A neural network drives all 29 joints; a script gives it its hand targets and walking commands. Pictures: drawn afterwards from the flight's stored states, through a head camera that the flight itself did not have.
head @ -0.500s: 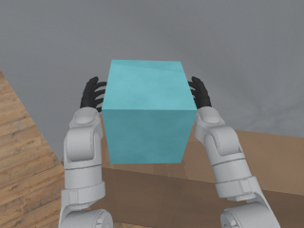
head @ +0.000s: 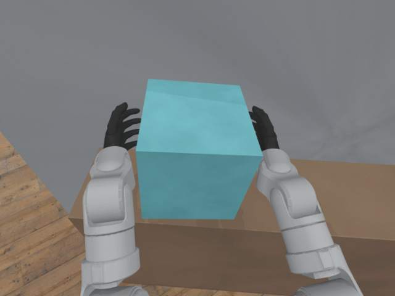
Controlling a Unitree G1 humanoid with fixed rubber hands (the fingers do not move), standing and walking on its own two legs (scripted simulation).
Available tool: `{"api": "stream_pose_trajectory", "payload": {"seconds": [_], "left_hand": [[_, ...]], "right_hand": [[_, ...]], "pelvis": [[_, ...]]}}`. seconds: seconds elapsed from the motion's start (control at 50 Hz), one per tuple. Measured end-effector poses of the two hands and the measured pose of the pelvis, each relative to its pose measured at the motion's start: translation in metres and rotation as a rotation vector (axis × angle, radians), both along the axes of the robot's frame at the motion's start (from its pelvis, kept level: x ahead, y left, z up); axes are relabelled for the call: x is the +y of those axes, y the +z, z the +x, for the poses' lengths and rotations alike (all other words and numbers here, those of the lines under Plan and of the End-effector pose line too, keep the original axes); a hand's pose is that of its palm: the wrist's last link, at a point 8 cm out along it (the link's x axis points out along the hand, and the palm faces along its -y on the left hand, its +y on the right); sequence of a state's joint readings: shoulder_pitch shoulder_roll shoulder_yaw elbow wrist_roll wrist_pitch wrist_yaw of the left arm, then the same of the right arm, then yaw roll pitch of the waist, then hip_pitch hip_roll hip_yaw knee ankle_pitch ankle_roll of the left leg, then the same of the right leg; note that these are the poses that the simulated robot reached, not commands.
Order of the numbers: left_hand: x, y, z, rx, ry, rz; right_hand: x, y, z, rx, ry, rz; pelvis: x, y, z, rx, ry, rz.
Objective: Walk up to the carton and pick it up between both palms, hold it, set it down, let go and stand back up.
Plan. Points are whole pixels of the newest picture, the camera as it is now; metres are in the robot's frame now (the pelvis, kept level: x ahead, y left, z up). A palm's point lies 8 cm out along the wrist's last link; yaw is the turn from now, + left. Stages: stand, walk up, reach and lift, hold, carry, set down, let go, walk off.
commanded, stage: hold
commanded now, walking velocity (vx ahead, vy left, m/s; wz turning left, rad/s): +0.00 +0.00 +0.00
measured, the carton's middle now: (192, 150) +0.36 +0.02 +0.12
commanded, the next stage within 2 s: none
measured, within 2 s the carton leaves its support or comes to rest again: neither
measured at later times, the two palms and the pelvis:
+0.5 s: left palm (115, 148) +0.33 +0.15 +0.17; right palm (266, 146) +0.35 -0.12 +0.15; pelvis +0.00 -0.01 +0.00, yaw +1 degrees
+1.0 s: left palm (115, 143) +0.35 +0.15 +0.16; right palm (263, 138) +0.36 -0.12 +0.15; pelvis +0.01 -0.01 +0.00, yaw +0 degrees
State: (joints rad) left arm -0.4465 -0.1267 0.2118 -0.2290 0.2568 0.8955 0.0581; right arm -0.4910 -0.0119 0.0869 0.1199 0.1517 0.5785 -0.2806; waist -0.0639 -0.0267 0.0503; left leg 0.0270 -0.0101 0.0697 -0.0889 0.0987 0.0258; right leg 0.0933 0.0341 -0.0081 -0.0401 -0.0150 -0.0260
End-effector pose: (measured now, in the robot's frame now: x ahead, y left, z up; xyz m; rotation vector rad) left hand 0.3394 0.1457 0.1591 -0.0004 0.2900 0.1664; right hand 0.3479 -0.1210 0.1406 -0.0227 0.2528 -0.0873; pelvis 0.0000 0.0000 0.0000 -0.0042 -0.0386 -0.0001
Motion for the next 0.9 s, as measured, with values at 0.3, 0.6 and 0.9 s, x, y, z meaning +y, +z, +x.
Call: {"api": "stream_pose_trajectory", "payload": {"seconds": [0.3,0.6,0.9], "left_hand": [[0.003,0.013,-0.005,-0.046,0.027,-0.004],[-0.002,0.005,-0.006,-0.029,0.008,0.003],[0.002,0.004,0.007,-0.032,0.006,-0.008]], "right_hand": [[0.003,0.019,0.004,-0.046,0.023,-0.003],[-0.001,0.005,-0.003,-0.028,0.007,0.003],[0.002,0.01,0.011,-0.031,0.005,-0.002]], "pelvis": [[-0.01,0.0,-0.003,-0.025,0.011,0.002],[-0.011,0.0,-0.005,-0.024,0.012,0.001],[-0.007,0.0,0.004,0.013,0.007,0.002]]}}
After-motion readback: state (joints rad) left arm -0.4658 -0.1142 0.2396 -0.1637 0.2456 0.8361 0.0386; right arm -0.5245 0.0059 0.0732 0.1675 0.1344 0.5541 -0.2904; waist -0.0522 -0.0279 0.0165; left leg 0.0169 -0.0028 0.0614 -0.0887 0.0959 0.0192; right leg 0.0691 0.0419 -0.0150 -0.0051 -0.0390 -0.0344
